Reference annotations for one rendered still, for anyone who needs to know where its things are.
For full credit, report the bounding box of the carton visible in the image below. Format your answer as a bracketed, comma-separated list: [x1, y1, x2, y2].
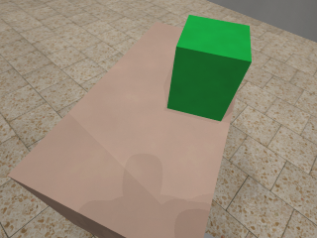
[167, 15, 252, 122]

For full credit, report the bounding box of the pedestal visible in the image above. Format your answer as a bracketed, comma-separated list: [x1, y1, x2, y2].
[8, 22, 238, 238]

